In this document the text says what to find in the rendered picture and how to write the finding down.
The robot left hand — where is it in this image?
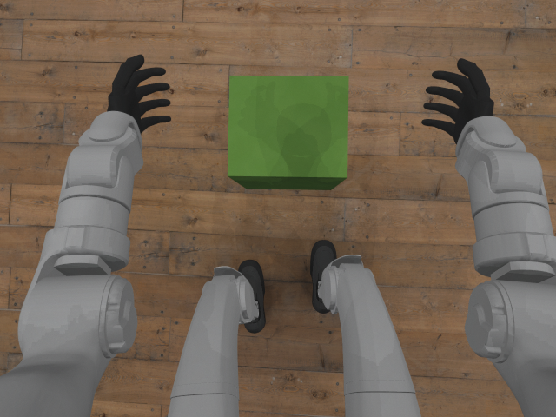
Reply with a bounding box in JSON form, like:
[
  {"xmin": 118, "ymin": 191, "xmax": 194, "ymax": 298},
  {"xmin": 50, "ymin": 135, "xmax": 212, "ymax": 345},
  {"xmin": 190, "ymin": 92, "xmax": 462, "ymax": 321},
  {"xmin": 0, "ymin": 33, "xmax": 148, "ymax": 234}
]
[{"xmin": 107, "ymin": 55, "xmax": 171, "ymax": 133}]

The robot right foot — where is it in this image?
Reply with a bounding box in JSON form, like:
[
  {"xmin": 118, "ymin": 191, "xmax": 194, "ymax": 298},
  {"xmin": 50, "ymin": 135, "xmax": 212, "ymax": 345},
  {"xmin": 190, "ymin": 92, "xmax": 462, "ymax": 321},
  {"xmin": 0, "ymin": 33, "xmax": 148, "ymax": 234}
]
[{"xmin": 310, "ymin": 240, "xmax": 337, "ymax": 314}]

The left robot thigh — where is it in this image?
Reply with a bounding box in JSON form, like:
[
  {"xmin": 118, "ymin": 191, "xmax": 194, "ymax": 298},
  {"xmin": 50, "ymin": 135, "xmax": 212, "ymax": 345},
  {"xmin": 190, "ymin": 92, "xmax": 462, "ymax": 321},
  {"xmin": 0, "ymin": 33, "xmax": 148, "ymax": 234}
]
[{"xmin": 168, "ymin": 275, "xmax": 252, "ymax": 417}]

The left robot upper arm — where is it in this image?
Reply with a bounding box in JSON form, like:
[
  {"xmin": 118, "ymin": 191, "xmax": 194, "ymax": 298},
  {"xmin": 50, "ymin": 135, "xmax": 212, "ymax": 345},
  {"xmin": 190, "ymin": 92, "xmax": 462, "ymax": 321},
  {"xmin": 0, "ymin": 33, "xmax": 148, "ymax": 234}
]
[{"xmin": 0, "ymin": 275, "xmax": 137, "ymax": 417}]

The robot right forearm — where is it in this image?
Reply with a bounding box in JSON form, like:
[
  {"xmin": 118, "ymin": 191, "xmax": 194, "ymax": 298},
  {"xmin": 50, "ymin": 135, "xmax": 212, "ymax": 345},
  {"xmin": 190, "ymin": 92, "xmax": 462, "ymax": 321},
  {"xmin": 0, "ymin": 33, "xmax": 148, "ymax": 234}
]
[{"xmin": 455, "ymin": 116, "xmax": 556, "ymax": 285}]

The carton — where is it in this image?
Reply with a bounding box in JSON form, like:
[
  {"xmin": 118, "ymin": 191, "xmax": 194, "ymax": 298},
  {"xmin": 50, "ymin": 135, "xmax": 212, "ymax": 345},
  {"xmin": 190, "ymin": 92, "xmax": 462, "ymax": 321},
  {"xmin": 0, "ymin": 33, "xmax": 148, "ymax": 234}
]
[{"xmin": 228, "ymin": 76, "xmax": 349, "ymax": 190}]

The right robot upper arm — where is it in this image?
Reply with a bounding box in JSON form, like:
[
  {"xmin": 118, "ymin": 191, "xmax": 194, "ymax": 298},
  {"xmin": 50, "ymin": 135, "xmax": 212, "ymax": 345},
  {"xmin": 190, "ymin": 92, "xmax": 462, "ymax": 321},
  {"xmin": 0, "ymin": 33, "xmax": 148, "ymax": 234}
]
[{"xmin": 465, "ymin": 280, "xmax": 556, "ymax": 417}]

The robot right hand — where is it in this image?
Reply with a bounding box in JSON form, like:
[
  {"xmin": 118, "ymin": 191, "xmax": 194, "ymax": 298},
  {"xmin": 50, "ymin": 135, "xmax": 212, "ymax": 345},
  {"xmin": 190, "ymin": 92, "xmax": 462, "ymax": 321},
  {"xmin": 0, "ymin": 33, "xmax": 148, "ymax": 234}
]
[{"xmin": 421, "ymin": 58, "xmax": 494, "ymax": 145}]

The robot left forearm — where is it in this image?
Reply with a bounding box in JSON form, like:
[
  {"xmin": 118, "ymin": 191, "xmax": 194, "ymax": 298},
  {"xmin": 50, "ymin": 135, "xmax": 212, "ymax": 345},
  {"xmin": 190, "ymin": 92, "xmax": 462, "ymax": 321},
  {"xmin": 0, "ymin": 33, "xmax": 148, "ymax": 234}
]
[{"xmin": 18, "ymin": 111, "xmax": 143, "ymax": 354}]

